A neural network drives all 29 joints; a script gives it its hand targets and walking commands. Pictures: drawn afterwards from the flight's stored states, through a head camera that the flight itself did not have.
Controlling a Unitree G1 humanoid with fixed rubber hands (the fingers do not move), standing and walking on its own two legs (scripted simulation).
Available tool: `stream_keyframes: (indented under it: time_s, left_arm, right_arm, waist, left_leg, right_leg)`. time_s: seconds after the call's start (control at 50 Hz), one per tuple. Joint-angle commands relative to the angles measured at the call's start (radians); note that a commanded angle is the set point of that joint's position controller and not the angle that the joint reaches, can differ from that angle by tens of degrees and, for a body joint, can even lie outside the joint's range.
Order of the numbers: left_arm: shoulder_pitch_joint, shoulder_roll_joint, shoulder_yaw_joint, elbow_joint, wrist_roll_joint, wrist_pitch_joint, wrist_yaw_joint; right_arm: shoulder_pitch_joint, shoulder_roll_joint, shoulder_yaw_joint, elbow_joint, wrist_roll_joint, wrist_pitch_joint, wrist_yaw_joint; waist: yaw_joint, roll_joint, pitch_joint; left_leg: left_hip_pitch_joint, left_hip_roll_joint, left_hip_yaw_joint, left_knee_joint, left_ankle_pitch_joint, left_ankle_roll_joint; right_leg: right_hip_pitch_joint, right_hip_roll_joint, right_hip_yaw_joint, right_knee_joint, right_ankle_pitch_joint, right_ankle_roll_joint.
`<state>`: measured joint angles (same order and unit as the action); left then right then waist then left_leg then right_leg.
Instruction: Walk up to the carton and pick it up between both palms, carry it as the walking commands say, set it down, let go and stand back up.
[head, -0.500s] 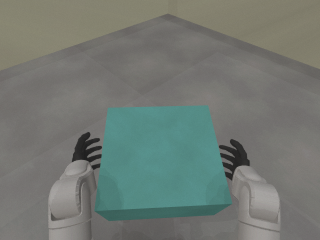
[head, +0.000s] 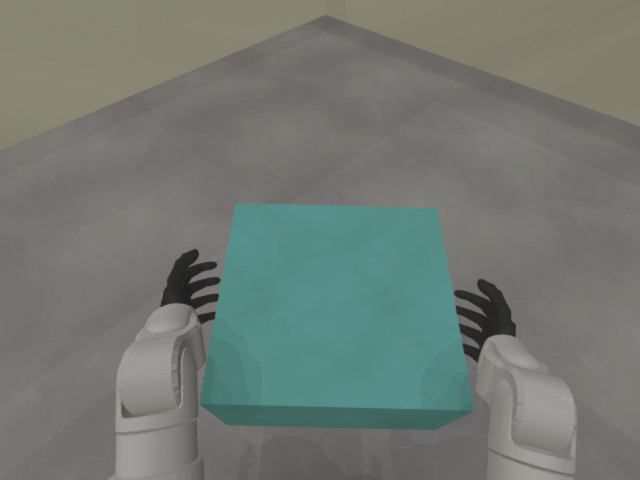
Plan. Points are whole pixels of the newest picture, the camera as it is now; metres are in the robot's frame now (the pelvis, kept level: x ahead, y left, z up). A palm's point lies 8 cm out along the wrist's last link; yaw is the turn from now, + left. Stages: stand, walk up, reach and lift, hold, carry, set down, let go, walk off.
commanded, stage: carry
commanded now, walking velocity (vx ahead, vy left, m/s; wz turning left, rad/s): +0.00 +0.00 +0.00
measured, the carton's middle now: (334, 314) +0.34 -0.01 +0.00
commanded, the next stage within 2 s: none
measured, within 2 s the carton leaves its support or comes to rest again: neither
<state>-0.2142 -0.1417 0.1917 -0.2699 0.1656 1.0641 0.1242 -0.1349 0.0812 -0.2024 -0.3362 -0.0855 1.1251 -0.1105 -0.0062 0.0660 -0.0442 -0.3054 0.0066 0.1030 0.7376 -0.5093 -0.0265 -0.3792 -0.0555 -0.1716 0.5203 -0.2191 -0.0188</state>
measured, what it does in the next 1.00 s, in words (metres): walks ahead: left foot, then right foot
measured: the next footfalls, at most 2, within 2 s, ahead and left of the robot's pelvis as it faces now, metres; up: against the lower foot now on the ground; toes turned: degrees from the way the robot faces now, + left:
left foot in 0.06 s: +0.02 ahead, +0.10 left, +0.00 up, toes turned +7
right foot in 0.80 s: +0.13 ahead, -0.06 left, +0.00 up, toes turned -4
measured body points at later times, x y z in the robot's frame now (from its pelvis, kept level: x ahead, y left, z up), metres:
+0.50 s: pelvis +0.11 +0.03 -0.02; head +0.09 +0.03 +0.43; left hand +0.40 +0.21 +0.04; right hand +0.37 -0.16 +0.02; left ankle -0.01 +0.10 -0.71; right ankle +0.03 -0.11 -0.73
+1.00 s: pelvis +0.21 +0.07 -0.02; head +0.21 +0.07 +0.43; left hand +0.48 +0.26 +0.00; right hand +0.48 -0.11 -0.01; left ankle +0.21 +0.15 -0.73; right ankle +0.09 -0.06 -0.73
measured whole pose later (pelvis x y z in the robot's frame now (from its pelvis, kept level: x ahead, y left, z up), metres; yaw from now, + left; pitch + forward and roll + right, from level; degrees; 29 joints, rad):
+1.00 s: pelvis +0.21 +0.07 -0.02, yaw +2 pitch +2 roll -1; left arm -0.05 -0.13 0.16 0.00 0.22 0.71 0.05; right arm 0.00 0.08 -0.19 -0.02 -0.16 0.75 -0.03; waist 0.02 0.01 -0.07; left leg -0.40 0.03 0.11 0.77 -0.46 -0.01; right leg -0.12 -0.04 -0.10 0.63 -0.53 0.03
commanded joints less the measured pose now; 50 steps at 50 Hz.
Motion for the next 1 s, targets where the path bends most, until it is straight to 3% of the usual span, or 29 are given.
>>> stream_keyframes:
  time_s: [0.0, 0.06, 0.16, 0.3, 0.34, 0.36, 0.42, 0.44, 0.46, 0.48, 0.5, 0.52, 0.54, 0.56, 0.62, 0.64, 0.66, 0.72, 0.74, 0.78, 0.8, 0.82, 0.84, 0.86, 0.88, 0.9, 0.92, 0.94, 0.98]
  left_arm:
    - [-0.382, -0.838, -0.779, -0.052, -0.459, 0.046, -0.356]
    - [-0.48, -0.845, -0.785, -0.086, -0.488, 0.055, -0.366]
    - [-0.454, -0.856, -0.784, -0.03, -0.5, 0.051, -0.368]
    - [-0.445, -0.874, -0.771, 0.008, -0.497, 0.051, -0.365]
    - [-0.408, -0.853, -0.745, 0.051, -0.476, 0.044, -0.365]
    - [-0.426, -0.844, -0.697, 0.103, -0.441, 0.023, -0.368]
    - [-0.315, -0.825, -0.598, 0.283, -0.331, -0.068, -0.363]
    - [-0.297, -0.835, -0.608, 0.265, -0.326, -0.09, -0.36]
    - [-0.367, -0.876, -0.685, 0.136, -0.382, -0.095, -0.355]
    - [-0.388, -0.908, -0.724, 0.09, -0.406, -0.081, -0.354]
    - [-0.415, -0.87, -0.642, 0.194, -0.325, -0.112, -0.348]
    - [-0.413, -0.81, -0.631, 0.165, -0.321, -0.146, -0.337]
    - [-0.37, -0.773, -0.562, 0.284, -0.242, -0.182, -0.327]
    - [-0.383, -0.738, -0.563, 0.218, -0.24, -0.211, -0.322]
    - [-0.547, -0.866, -0.832, -0.184, -0.476, -0.165, -0.33]
    - [-0.454, -0.844, -0.731, 0.015, -0.402, -0.174, -0.34]
    - [-0.458, -0.853, -0.769, -0.084, -0.45, -0.158, -0.34]
    - [-0.229, -0.737, -0.588, 0.244, -0.275, -0.195, -0.34]
    - [-0.216, -0.736, -0.62, 0.216, -0.279, -0.208, -0.341]
    - [-0.188, -0.673, -0.526, 0.373, -0.184, -0.302, -0.35]
    - [-0.131, -0.677, -0.499, 0.403, -0.162, -0.347, -0.348]
    - [-0.167, -0.708, -0.595, 0.251, -0.228, -0.368, -0.344]
    - [-0.229, -0.739, -0.645, 0.175, -0.261, -0.363, -0.335]
    - [-0.313, -0.768, -0.68, 0.054, -0.305, -0.361, -0.331]
    - [-0.258, -0.733, -0.572, 0.226, -0.215, -0.375, -0.327]
    - [-0.359, -0.738, -0.684, 0.019, -0.301, -0.365, -0.313]
    - [-0.198, -0.627, -0.504, 0.305, -0.138, -0.398, -0.306]
    - [-0.173, -0.572, -0.475, 0.358, -0.103, -0.436, -0.306]
    - [-0.221, -0.532, -0.549, 0.231, -0.156, -0.47, -0.297]
  right_arm:
    - [-0.55, 0.855, 0.857, -0.082, 0.433, -0.004, 0.348]
    - [-0.601, 0.866, 0.81, -0.064, 0.412, -0.005, 0.338]
    - [-0.588, 0.823, 0.763, -0.062, 0.374, -0.024, 0.321]
    - [-0.578, 0.834, 0.76, -0.049, 0.374, -0.017, 0.322]
    - [-0.565, 0.811, 0.748, -0.026, 0.364, -0.025, 0.323]
    - [-0.537, 0.807, 0.702, 0.064, 0.319, -0.038, 0.32]
    - [-0.591, 0.759, 0.649, 0.124, 0.295, -0.118, 0.336]
    - [-0.63, 0.77, 0.692, 0.053, 0.318, -0.14, 0.342]
    - [-0.687, 0.806, 0.77, -0.086, 0.38, -0.148, 0.345]
    - [-0.706, 0.833, 0.816, -0.115, 0.42, -0.136, 0.347]
    - [-0.65, 0.805, 0.699, 0.086, 0.341, -0.165, 0.356]
    - [-0.639, 0.799, 0.687, 0.099, 0.33, -0.201, 0.353]
    - [-0.567, 0.776, 0.596, 0.252, 0.266, -0.245, 0.356]
    - [-0.527, 0.744, 0.587, 0.222, 0.252, -0.277, 0.352]
    - [-0.572, 0.829, 0.768, -0.118, 0.394, -0.229, 0.336]
    - [-0.494, 0.801, 0.659, 0.074, 0.305, -0.236, 0.334]
    - [-0.527, 0.822, 0.719, -0.034, 0.35, -0.224, 0.325]
    - [-0.402, 0.704, 0.591, 0.206, 0.18, -0.281, 0.309]
    - [-0.432, 0.69, 0.628, 0.119, 0.192, -0.301, 0.308]
    - [-0.388, 0.634, 0.539, 0.279, 0.093, -0.388, 0.314]
    - [-0.438, 0.608, 0.539, 0.226, 0.098, -0.423, 0.312]
    - [-0.529, 0.642, 0.642, 0.05, 0.193, -0.432, 0.314]
    - [-0.559, 0.693, 0.702, -0.012, 0.251, -0.421, 0.319]
    - [-0.602, 0.734, 0.756, -0.089, 0.294, -0.418, 0.32]
    - [-0.515, 0.699, 0.636, 0.141, 0.193, -0.43, 0.317]
    - [-0.478, 0.724, 0.696, 0.081, 0.257, -0.414, 0.314]
    - [-0.374, 0.637, 0.517, 0.343, 0.118, -0.456, 0.314]
    - [-0.274, 0.609, 0.476, 0.464, 0.066, -0.489, 0.314]
    - [-0.277, 0.548, 0.507, 0.321, 0.068, -0.542, 0.305]
  waist:
    - [0.009, -0.174, -0.422]
    - [0.016, -0.047, -0.347]
    - [0.007, 0.056, -0.364]
    - [0.002, 0.099, -0.336]
    - [0.006, 0.08, -0.349]
    - [0.012, 0.005, -0.36]
    - [0.05, -0.285, -0.351]
    - [0.058, -0.427, -0.309]
    - [0.048, -0.403, -0.272]
    - [0.04, -0.312, -0.196]
    - [0.021, -0.222, -0.15]
    - [0.013, -0.131, -0.191]
    - [0.003, 0.11, -0.29]
    - [0.014, 0.22, -0.349]
    - [-0.01, 0.149, -0.265]
    - [-0.014, 0.122, -0.243]
    - [-0.01, 0.105, -0.282]
    - [0.001, 0.173, -0.37]
    - [0.01, 0.175, -0.389]
    - [0.028, 0.004, -0.398]
    - [0.054, -0.184, -0.393]
    - [0.073, -0.418, -0.327]
    - [0.059, -0.498, -0.259]
    - [0.05, -0.446, -0.201]
    - [0.037, -0.369, -0.154]
    - [0.03, -0.276, -0.075]
    - [0.02, -0.217, -0.131]
    - [0.001, -0.198, -0.216]
    - [0.001, 0.199, -0.341]
  left_leg:
    - [0.201, 0.102, -0.063, -0.238, 0.668, 0.021]
    - [0.243, 0.167, -0.069, -0.231, 0.97, 0.04]
    - [0.277, 0.154, -0.068, -0.172, 1.139, 0.046]
    - [0.397, 0.179, -0.094, -0.119, 1.588, 0.064]
    - [0.345, 0.171, -0.084, -0.087, 1.64, 0.056]
    - [0.281, 0.148, -0.044, 0.001, 1.573, 0.042]
    - [-0.192, 0.043, 0.033, 0.215, 0.831, -0.049]
    - [-0.372, -0.013, 0.05, 0.239, 0.18, -0.047]
    - [-0.494, -0.008, 0.013, 0.112, -0.176, -0.027]
    - [-0.35, 0.025, -0.012, -0.024, -0.118, -0.008]
    - [-0.18, 0.015, 0.02, -0.305, 0.053, -0.002]
    - [0.059, 0.047, -0.001, -0.389, 0.445, 0.005]
    - [0.325, 0.178, -0.107, -0.247, 1.227, 0.043]
    - [0.472, 0.266, -0.217, -0.168, 1.715, 0.087]
    - [0.401, 0.241, -0.257, -0.202, 1.573, 0.13]
    - [0.386, 0.219, -0.246, -0.22, 1.531, 0.127]
    - [0.429, 0.24, -0.224, -0.211, 1.542, 0.128]
    - [0.496, 0.272, -0.149, -0.115, 1.519, 0.139]
    - [0.487, 0.233, -0.112, -0.053, 1.595, 0.123]
    - [0.205, 0.152, -0.002, 0.141, 1.398, 0.054]
    - [-0.046, 0.059, 0.047, 0.35, 1.086, 0.005]
    - [-0.336, -0.013, 0.032, 0.472, 0.486, -0.041]
    - [-0.552, -0.024, -0.05, 0.366, -0.203, -0.034]
    - [-0.529, 0.032, -0.085, 0.222, -0.281, 0.002]
    - [-0.356, 0.049, -0.056, 0.066, -0.149, 0.009]
    - [-0.288, 0.029, 0.006, -0.083, -0.087, 0.006]
    - [-0.067, 0.025, 0.008, -0.219, 0.158, 0.004]
    - [0.156, 0.027, 0.019, -0.26, 0.407, 0.006]
    - [0.385, 0.297, -0.268, -0.221, 1.493, 0.17]
  right_leg:
    - [0.249, -0.142, 0.063, 0.062, 0.552, 0.002]
    - [0.117, -0.064, 0.049, 0.007, 0.156, 0.031]
    - [0.145, -0.074, 0.049, 0.09, 0.382, 0.007]
    - [0.012, 0.031, -0.028, 0.079, 0.033, 0.019]
    - [0.107, 0.03, -0.035, 0.084, 0.181, -0.003]
    - [0.192, 0.022, -0.034, 0.05, 0.406, -0.011]
    - [0.579, -0.146, 0.113, 0.129, 1.16, -0.129]
    - [0.683, -0.207, 0.188, 0.081, 1.369, -0.172]
    - [0.747, -0.248, 0.233, 0.061, 1.371, -0.175]
    - [0.548, -0.268, 0.218, 0.015, 1.241, -0.15]
    - [0.381, -0.205, 0.1, 0.057, 1.069, -0.097]
    - [0.272, -0.137, 0.037, 0.175, 0.692, -0.019]
    - [0.093, -0.07, 0.005, 0.31, 0.147, 0.062]
    - [-0.042, 0.03, 0.004, 0.41, -0.34, 0.072]
    - [-0.113, 0.054, 0.06, 0.392, -0.351, 0.011]
    - [-0.127, 0.053, 0.061, 0.365, -0.327, 0.001]
    - [-0.095, 0.047, 0.091, 0.313, -0.286, -0.005]
    - [-0.049, 0.012, 0.134, 0.11, -0.158, -0.015]
    - [0.003, 0.035, 0.103, 0.023, -0.086, -0.019]
    - [0.332, -0.008, 0.114, 0.029, 0.597, -0.056]
    - [0.533, -0.115, 0.216, 0.137, 1.145, -0.155]
    - [0.681, -0.217, 0.34, 0.13, 1.404, -0.258]
    - [0.758, -0.3, 0.474, 0.069, 1.467, -0.3]
    - [0.688, -0.29, 0.41, 0.023, 1.362, -0.234]
    - [0.503, -0.244, 0.328, -0.024, 1.244, -0.182]
    - [0.402, -0.175, 0.238, -0.036, 1.205, -0.106]
    - [0.307, -0.159, 0.176, 0.02, 1.044, -0.065]
    - [0.228, -0.142, 0.107, 0.137, 0.915, -0.009]
    - [0.045, 0.036, 0.054, 0.482, -0.023, 0.088]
